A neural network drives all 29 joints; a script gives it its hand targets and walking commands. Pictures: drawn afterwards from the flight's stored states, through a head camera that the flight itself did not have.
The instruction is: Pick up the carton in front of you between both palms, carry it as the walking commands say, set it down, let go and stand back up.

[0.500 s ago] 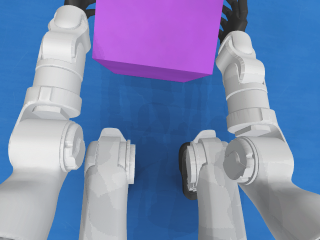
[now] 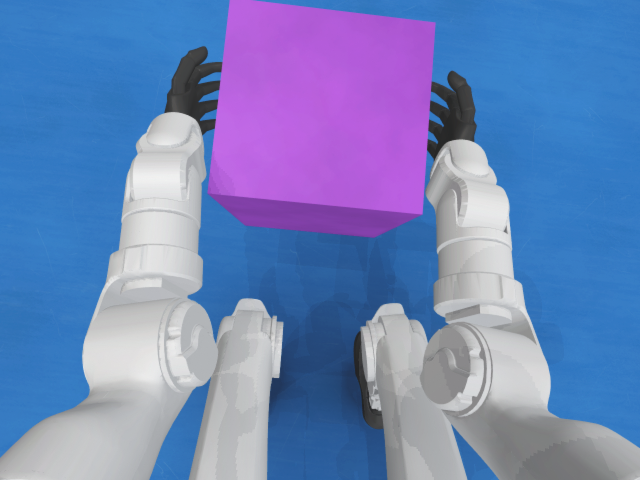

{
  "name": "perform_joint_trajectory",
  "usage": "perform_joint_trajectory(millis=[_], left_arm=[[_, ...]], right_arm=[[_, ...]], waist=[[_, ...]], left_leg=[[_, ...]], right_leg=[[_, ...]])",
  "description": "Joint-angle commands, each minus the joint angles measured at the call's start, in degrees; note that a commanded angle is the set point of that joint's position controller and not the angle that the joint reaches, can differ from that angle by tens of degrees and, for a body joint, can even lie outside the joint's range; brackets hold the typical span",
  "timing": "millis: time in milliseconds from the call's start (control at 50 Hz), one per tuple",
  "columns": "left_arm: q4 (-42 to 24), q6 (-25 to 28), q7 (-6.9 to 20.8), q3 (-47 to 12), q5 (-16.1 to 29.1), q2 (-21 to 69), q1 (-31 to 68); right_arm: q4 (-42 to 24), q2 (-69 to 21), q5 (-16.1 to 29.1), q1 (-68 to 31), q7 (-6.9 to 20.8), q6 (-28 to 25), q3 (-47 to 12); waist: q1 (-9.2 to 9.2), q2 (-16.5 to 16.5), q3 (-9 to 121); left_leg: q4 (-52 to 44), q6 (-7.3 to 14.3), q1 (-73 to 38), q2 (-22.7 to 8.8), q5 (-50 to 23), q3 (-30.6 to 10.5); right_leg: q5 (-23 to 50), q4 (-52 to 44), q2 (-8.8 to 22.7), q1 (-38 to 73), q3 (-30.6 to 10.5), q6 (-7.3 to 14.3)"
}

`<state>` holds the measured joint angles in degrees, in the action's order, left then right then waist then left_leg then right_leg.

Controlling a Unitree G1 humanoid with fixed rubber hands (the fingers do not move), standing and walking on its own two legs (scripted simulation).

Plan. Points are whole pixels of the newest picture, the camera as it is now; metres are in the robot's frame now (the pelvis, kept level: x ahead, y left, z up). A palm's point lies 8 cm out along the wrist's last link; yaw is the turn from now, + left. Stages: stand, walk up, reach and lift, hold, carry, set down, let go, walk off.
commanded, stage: reach and lift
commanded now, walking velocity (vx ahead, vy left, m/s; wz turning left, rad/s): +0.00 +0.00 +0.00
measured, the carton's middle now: (319, 146) +0.52 +0.03 -0.13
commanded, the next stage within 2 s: none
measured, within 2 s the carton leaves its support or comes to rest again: neither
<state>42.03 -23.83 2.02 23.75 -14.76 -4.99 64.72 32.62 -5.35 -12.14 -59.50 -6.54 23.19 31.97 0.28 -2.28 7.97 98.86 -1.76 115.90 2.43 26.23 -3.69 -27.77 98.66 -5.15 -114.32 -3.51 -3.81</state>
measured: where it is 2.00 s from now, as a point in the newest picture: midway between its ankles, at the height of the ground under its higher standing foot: (315, 393)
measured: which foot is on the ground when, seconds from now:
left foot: down 0.00-1.00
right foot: down 0.00-1.00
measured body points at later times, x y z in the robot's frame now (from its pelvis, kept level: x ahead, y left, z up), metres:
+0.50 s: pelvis +0.05 +0.00 +0.14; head +0.20 +0.02 +0.56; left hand +0.46 +0.17 +0.10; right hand +0.47 -0.13 +0.10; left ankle +0.12 +0.13 -0.46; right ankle +0.11 -0.13 -0.46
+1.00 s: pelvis +0.09 -0.01 +0.26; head +0.12 +0.00 +0.71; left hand +0.41 +0.16 +0.25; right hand +0.42 -0.14 +0.25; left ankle +0.12 +0.13 -0.46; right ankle +0.11 -0.13 -0.46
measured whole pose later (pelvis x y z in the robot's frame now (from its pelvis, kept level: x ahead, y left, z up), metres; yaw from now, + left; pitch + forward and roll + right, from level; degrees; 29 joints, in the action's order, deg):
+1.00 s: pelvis +0.09 -0.01 +0.26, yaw +2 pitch +9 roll +0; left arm 25.5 -27.2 0.3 17.6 -14.4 8.3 19.2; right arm 25.5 -9.9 -13.8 -19.1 -2.2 26.0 18.6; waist 0.5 -0.8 6.8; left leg 37.4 -1.0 30.8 1.1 15.7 -4.0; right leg -17.3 38.1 -1.8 -29.9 -4.7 -0.7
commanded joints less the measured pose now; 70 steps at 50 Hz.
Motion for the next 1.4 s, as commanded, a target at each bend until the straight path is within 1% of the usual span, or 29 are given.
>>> perform_joint_trajectory(millis=[0,100,180,200,320,420,600,720,840,940,1040,1080,1160,1220,1240,1300,1380], left_arm=[[-1.6,0.3,14.3,-28.5,12.0,63.6,31.0],[-3.9,0.3,13.5,-32.4,13.3,66.7,26.1],[-3.6,0.7,12.4,-32.7,12.6,68.0,21.6],[-3.4,0.8,12.1,-32.6,12.4,68.4,20.2],[-2.8,1.7,11.1,-31.5,10.5,69.4,13.9],[-3.7,2.2,11.1,-31.6,9.6,70.3,9.6],[-7.1,2.5,11.7,-34.6,9.9,71.2,1.4],[-9.4,1.9,12.0,-36.1,9.8,70.8,-4.9],[-11.9,0.3,12.1,-37.4,9.9,70.0,-11.7],[-15.3,-2.1,12.0,-39.5,10.6,69.7,-16.6],[-20.4,-5.5,11.8,-42.3,12.3,69.2,-19.9],[-21.5,-7.2,11.7,-42.1,12.2,68.3,-20.9],[-20.6,-9.5,12.1,-38.8,10.7,67.3,-21.6],[-18.7,-9.9,12.7,-35.7,9.1,66.8,-19.1],[-18.7,-9.8,12.9,-35.7,9.1,67.2,-17.9],[-19.5,-9.5,13.3,-36.4,9.7,68.5,-14.4],[-20.1,-9.5,13.3,-37.3,10.0,69.0,-12.5]], right_arm=[[1.8,-60.1,11.4,-41.1,16.5,-0.1,-37.1],[2.0,-60.5,11.5,-33.7,16.9,-0.3,-38.8],[3.4,-60.5,10.9,-28.5,17.3,-0.8,-38.3],[3.9,-60.7,10.8,-27.4,17.3,-1.0,-38.4],[5.4,-61.4,9.5,-21.0,17.9,-1.6,-37.8],[5.2,-62.3,8.5,-16.0,18.3,-1.9,-38.4],[2.9,-63.7,7.8,-6.1,18.5,-1.9,-41.7],[1.6,-64.1,7.5,0.6,18.7,-1.3,-43.8],[-0.5,-63.5,7.4,7.6,18.9,0.3,-45.5],[-3.8,-62.5,8.0,12.5,19.1,2.8,-47.6],[-7.5,-62.5,9.2,17.1,19.6,6.2,-49.6],[-7.8,-61.9,9.0,18.4,19.8,7.8,-49.0],[-7.2,-60.3,7.7,18.1,20.3,10.1,-46.0],[-5.5,-59.6,6.4,15.4,20.9,10.4,-43.0],[-5.6,-59.9,6.5,14.1,21.1,10.3,-43.1],[-6.6,-60.9,6.9,10.6,21.5,10.0,-43.8],[-7.1,-60.9,7.1,8.9,21.6,10.0,-44.3]], waist=[[1.92,2.4,67.2],[0.53,4.8,63.1],[0.00,5.9,57.8],[0.14,6.1,56.4],[0.48,5.1,49.5],[0.46,3.6,45.8],[0.27,2.4,39.6],[0.68,2.2,33.4],[0.74,2.1,26.9],[0.40,2.2,21.7],[0.15,1.9,16.4],[0.26,1.8,12.5],[0.50,1.7,4.9],[0.56,1.6,1.6],[0.55,1.6,1.8],[0.32,1.7,4.1],[0.11,1.9,6.1]], left_leg=[[-11.8,1.3,-44.4,6.3,-13.2,8.3],[-15.9,0.4,-49.8,6.4,-14.9,7.1],[-20.1,0.1,-53.9,6.5,-14.3,5.8],[-21.3,0.1,-54.8,6.5,-14.1,5.6],[-27.9,0.5,-60.5,6.4,-12.9,4.1],[-33.2,1.0,-65.9,6.1,-13.3,3.1],[-43.1,1.6,-76.8,5.5,-16.4,1.9],[-51.0,1.8,-84.7,4.9,-19.1,1.2],[-58.6,2.0,-93.6,4.2,-23.9,0.5],[-65.1,1.7,-101.3,3.7,-27.7,0.2],[-70.9,1.4,-107.7,3.2,-28.6,-0.2],[-73.2,1.4,-109.0,3.1,-27.1,-0.1],[-76.1,1.7,-109.2,3.0,-20.8,0.4],[-76.5,2.1,-108.5,2.8,-16.0,0.7],[-76.4,2.2,-108.7,2.7,-15.2,0.8],[-75.9,2.3,-109.8,2.7,-15.3,0.9],[-76.0,2.2,-110.7,2.6,-15.7,0.9]], right_leg=[[10.3,-11.7,-5.9,34.0,9.1,0.5],[11.3,-15.4,-5.9,35.7,8.2,1.2],[10.3,-19.1,-5.9,37.4,7.3,1.7],[10.1,-20.2,-5.9,38.1,7.1,1.9],[9.0,-26.7,-5.5,43.5,5.6,2.2],[9.8,-32.4,-5.0,49.9,4.4,2.4],[14.2,-43.4,-3.7,64.8,1.8,2.8],[17.6,-51.6,-2.7,75.5,0.1,3.1],[22.9,-59.6,-1.9,85.4,-0.6,3.2],[27.1,-66.0,-1.2,93.6,-0.6,3.1],[28.7,-71.6,-0.7,101.0,-1.1,3.3],[27.7,-73.8,-0.5,102.7,-1.2,3.3],[21.5,-76.9,0.0,103.0,-1.2,3.4],[16.0,-77.8,0.3,102.0,-1.0,3.7],[15.0,-77.8,0.3,102.1,-0.9,3.8],[14.8,-77.4,0.4,102.8,-0.6,4.0],[15.7,-77.1,0.2,104.2,-0.4,4.0]])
